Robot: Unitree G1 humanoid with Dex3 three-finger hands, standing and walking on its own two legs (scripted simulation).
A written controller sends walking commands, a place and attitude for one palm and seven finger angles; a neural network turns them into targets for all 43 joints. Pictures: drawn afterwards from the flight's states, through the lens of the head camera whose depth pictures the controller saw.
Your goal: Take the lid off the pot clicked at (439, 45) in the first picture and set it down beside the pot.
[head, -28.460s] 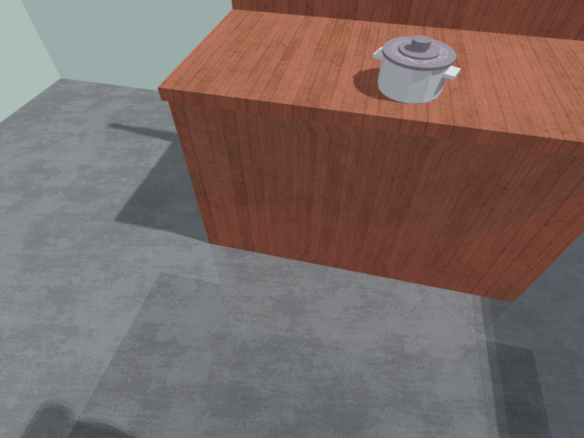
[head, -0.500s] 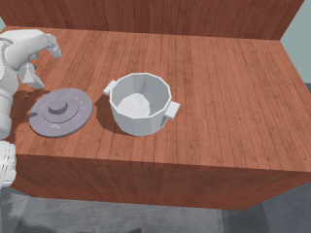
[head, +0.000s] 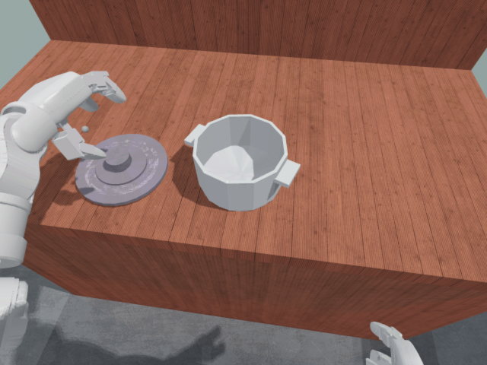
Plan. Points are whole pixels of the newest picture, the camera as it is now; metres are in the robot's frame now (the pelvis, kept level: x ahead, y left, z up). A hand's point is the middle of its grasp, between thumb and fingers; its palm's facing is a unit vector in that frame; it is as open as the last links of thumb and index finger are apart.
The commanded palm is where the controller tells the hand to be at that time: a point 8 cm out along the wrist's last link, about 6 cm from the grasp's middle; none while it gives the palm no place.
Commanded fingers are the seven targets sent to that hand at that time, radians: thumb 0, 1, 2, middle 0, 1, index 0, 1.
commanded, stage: draw the hand back to the body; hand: left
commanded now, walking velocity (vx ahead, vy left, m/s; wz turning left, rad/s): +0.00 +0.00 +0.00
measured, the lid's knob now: (118, 159) +0.47 +0.29 +0.02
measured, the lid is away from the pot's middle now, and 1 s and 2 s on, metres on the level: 0.25 0.25 0.25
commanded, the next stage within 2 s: step back with the hand held close in 1.72 s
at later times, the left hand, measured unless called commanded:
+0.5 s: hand (101, 120) +0.38 +0.21 +0.21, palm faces +0.40 -0.87 -0.28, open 9.8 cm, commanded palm +0.32 +0.25 +0.22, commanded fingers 0.00 0.49 0.84 -0.28 -0.50 -0.28 -0.50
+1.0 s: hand (88, 176) +0.29 +0.20 +0.20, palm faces +0.42 -0.86 -0.28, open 7.6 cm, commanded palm +0.24 +0.24 +0.21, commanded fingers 0.00 0.90 0.90 -0.20 -0.30 -0.20 -0.30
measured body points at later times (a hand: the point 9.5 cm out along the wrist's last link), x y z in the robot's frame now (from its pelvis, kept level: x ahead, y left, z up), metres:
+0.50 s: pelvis +0.03 -0.04 +0.00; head +0.05 -0.05 +0.45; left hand +0.35 +0.26 +0.22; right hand +0.16 -0.30 -0.11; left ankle +0.01 +0.06 -0.74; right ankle -0.01 -0.17 -0.74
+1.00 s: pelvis +0.02 -0.05 +0.00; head +0.01 -0.07 +0.45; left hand +0.26 +0.24 +0.22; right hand +0.20 -0.29 -0.09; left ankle +0.01 +0.06 -0.74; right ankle -0.01 -0.17 -0.74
